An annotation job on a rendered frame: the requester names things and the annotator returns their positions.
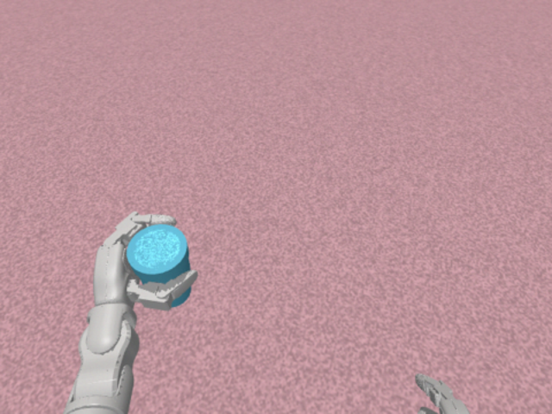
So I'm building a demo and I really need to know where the cup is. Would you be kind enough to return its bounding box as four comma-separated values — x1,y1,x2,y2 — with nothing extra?
127,224,191,307

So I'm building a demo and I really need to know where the left robot arm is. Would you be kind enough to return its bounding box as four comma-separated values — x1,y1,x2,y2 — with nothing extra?
63,302,140,414

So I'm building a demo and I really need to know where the right robot hand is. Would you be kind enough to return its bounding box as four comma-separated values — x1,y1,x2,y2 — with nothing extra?
415,373,470,414

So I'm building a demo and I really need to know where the left robot hand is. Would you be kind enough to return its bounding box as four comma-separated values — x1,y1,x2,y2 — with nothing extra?
93,211,198,311

